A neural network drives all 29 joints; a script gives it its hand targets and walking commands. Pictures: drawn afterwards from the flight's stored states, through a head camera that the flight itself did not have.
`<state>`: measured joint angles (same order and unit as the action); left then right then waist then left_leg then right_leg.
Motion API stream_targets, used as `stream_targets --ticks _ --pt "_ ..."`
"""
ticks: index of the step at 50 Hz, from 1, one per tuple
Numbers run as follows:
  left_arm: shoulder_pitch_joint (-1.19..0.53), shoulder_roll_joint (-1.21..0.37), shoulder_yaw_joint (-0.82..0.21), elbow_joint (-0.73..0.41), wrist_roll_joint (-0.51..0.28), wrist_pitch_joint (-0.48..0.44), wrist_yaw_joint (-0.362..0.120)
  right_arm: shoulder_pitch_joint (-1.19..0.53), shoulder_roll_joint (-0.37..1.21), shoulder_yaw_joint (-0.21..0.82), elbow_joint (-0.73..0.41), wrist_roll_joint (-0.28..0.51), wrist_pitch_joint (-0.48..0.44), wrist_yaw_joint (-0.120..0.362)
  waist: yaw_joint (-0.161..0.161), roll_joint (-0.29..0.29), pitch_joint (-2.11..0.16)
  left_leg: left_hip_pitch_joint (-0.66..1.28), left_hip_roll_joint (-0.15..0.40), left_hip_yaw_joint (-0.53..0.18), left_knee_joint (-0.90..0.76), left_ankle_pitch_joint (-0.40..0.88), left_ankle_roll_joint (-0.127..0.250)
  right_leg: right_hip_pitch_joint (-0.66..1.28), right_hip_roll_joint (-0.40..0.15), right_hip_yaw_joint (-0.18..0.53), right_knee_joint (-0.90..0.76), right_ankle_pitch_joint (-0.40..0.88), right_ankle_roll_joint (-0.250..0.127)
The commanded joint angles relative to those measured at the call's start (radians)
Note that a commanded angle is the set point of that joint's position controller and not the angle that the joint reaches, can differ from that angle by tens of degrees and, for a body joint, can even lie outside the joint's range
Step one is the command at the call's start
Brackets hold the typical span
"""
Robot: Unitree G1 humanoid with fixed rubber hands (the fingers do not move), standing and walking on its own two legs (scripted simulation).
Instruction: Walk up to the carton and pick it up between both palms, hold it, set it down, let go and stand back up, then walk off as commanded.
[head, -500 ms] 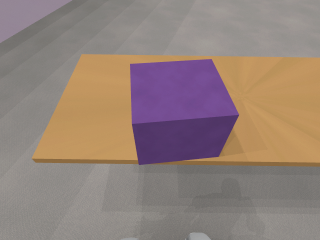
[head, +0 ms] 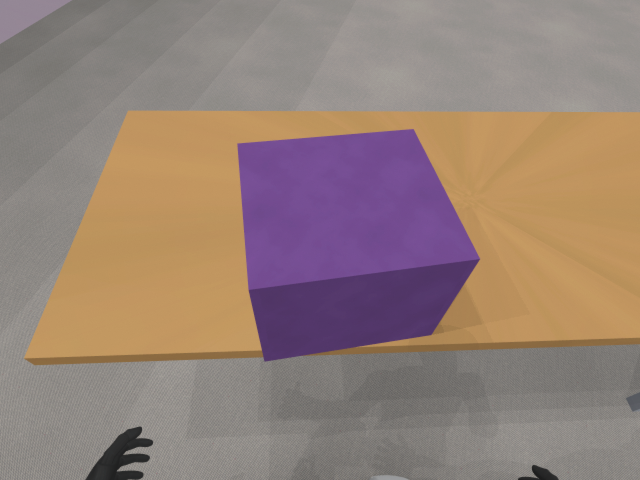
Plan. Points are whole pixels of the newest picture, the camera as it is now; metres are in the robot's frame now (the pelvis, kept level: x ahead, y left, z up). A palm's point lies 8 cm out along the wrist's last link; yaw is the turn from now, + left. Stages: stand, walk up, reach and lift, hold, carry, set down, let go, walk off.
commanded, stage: walk up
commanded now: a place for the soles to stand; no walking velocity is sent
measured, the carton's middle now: (339, 244) +0.43 -0.01 +0.01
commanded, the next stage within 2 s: stand in 1.24 s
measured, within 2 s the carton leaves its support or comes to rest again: neither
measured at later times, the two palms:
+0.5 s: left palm out of the picture +0.07 +0.26 -0.10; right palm out of the picture +0.07 -0.31 -0.10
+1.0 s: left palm out of the picture +0.09 +0.25 -0.10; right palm out of the picture +0.05 -0.33 -0.10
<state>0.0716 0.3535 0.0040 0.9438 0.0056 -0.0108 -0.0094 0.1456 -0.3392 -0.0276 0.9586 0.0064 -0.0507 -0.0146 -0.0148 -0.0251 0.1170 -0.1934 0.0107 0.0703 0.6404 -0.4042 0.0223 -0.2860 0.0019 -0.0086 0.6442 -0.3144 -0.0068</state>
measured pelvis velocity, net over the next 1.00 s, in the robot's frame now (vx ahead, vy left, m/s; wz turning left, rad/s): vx -0.01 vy -0.04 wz -0.03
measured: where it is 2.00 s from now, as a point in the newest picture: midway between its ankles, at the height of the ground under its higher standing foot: outside the picture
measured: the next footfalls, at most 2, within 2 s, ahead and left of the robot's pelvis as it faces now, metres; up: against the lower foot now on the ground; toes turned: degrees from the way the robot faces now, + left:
none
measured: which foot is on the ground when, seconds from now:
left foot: down 0.00-1.00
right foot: down 0.00-1.00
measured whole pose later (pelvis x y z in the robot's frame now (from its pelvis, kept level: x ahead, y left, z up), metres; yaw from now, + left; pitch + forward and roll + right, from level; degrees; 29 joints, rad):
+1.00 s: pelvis -0.01 -0.04 +0.02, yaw -2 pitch -2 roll +0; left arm 0.08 0.32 0.02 1.11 0.01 -0.01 -0.02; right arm 0.12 -0.34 -0.01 1.13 -0.02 -0.04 -0.01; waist -0.01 0.00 0.06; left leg -0.06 0.06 0.08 0.33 -0.23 -0.03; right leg -0.16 0.06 0.00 0.34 -0.14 -0.06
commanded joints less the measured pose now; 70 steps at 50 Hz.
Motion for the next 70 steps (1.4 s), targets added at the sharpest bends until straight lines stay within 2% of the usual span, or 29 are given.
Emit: stream_targets --ticks 1,4,10,16,24,29,48,49,56,70 --pt "-0.009 0.214 0.053 -0.040 -0.002 -0.009 0.011 -0.001 -0.249 -0.056 -0.041 -0.002 -0.015 -0.016 0.007 0.063 -0.200 0.054 0.132 -0.117 -0.122 0.590 0.043 0.136 -0.113 0.086 -0.056 0.537 -0.085" --pt "-0.032 0.207 0.049 -0.022 0.001 -0.003 0.009 -0.034 -0.245 -0.052 -0.033 -0.006 -0.011 -0.013 0.009 0.059 -0.184 0.040 0.147 -0.129 -0.170 0.490 0.053 0.139 -0.105 0.085 -0.093 0.442 -0.072" --pt "-0.062 0.207 0.047 0.016 0.005 -0.006 0.000 -0.084 -0.238 -0.041 -0.007 -0.013 -0.010 -0.007 0.016 0.036 -0.151 0.012 0.135 -0.118 -0.256 0.298 0.034 0.168 -0.109 0.112 -0.191 0.354 -0.064" --pt "-0.072 0.206 0.045 0.054 0.005 -0.014 -0.003 -0.095 -0.233 -0.033 0.031 -0.016 -0.009 -0.001 0.005 0.012 -0.124 0.058 0.120 -0.102 -0.307 0.228 0.016 0.138 -0.117 0.146 -0.292 0.284 -0.050" --pt "-0.059 0.201 0.045 0.087 0.005 -0.020 -0.003 -0.090 -0.224 -0.027 0.076 -0.018 -0.006 0.002 0.005 -0.003 -0.135 0.102 0.121 -0.087 -0.348 0.202 0.009 0.134 -0.118 0.160 -0.371 0.202 -0.037" --pt "-0.045 0.196 0.047 0.098 0.005 -0.023 -0.001 -0.083 -0.219 -0.025 0.098 -0.019 -0.007 0.002 0.007 0.002 -0.137 0.106 0.124 -0.079 -0.363 0.204 0.006 0.140 -0.117 0.163 -0.387 0.198 -0.035" --pt "-0.032 0.191 0.056 0.099 0.004 -0.018 0.002 -0.058 -0.218 -0.024 0.110 -0.023 -0.006 -0.005 0.013 0.024 -0.136 0.098 0.141 -0.061 -0.376 0.262 0.004 0.170 -0.111 0.159 -0.366 0.292 -0.037" --pt "-0.033 0.188 0.052 0.104 0.001 -0.026 0.006 -0.058 -0.208 -0.020 0.117 -0.021 0.002 -0.002 0.016 0.042 -0.133 0.094 0.133 -0.062 -0.370 0.257 0.004 0.176 -0.119 0.160 -0.372 0.300 -0.032" --pt "-0.040 0.195 0.052 0.105 0.002 -0.031 0.010 -0.044 -0.209 -0.022 0.113 -0.020 0.009 0.002 0.011 0.014 -0.138 0.107 0.134 -0.062 -0.368 0.268 0.001 0.180 -0.118 0.158 -0.370 0.320 -0.031" --pt "-0.039 0.192 0.047 0.105 0.001 -0.033 0.015 -0.045 -0.209 -0.026 0.105 -0.019 0.016 0.001 0.011 0.019 -0.151 0.130 0.141 -0.061 -0.371 0.309 0.000 0.191 -0.115 0.144 -0.350 0.390 -0.031"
